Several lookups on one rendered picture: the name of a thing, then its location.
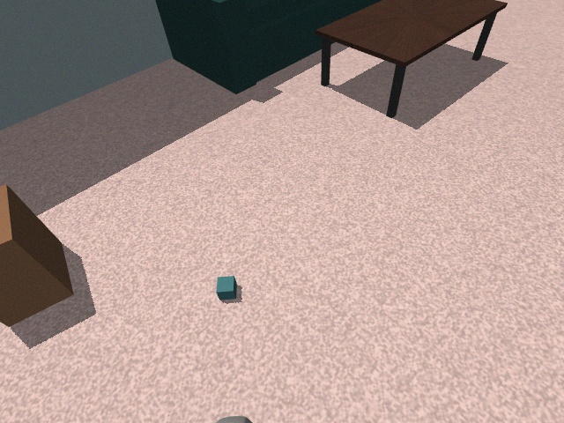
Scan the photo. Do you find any sofa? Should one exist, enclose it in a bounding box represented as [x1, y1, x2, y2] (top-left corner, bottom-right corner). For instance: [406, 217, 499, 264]
[155, 0, 382, 94]

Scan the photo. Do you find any coffee table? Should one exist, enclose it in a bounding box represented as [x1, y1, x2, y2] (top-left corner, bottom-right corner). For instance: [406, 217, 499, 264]
[315, 0, 508, 118]

